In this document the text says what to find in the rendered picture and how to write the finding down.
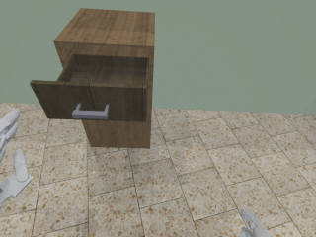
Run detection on robot right hand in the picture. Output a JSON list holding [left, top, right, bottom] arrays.
[[239, 209, 271, 237]]

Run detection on cabinet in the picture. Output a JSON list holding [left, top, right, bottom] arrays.
[[53, 8, 155, 149]]

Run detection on drawer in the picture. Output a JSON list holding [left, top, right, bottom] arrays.
[[30, 54, 149, 122]]

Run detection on robot left hand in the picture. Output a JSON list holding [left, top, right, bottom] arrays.
[[0, 108, 33, 209]]

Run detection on handle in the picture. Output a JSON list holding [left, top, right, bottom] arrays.
[[72, 103, 109, 119]]

